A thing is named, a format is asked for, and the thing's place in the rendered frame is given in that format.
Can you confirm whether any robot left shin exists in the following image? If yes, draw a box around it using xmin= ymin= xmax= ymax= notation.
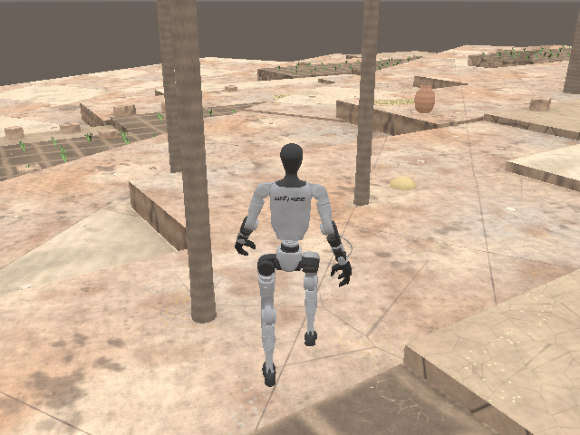
xmin=261 ymin=309 xmax=276 ymax=373

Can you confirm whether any robot right upper arm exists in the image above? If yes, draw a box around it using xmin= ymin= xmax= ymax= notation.
xmin=310 ymin=183 xmax=334 ymax=236

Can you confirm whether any left robot hand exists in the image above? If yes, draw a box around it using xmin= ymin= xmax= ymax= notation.
xmin=235 ymin=240 xmax=256 ymax=256

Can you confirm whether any robot left upper arm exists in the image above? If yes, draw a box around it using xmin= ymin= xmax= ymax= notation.
xmin=244 ymin=182 xmax=273 ymax=230

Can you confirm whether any robot left forearm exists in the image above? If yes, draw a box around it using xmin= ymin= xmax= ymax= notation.
xmin=237 ymin=216 xmax=253 ymax=244

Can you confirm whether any robot right forearm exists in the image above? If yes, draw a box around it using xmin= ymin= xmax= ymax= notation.
xmin=327 ymin=221 xmax=348 ymax=266

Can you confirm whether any right robot hand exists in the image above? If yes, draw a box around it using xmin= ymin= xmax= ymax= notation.
xmin=331 ymin=261 xmax=352 ymax=287

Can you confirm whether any robot left thigh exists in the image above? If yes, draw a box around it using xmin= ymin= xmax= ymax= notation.
xmin=257 ymin=254 xmax=276 ymax=325

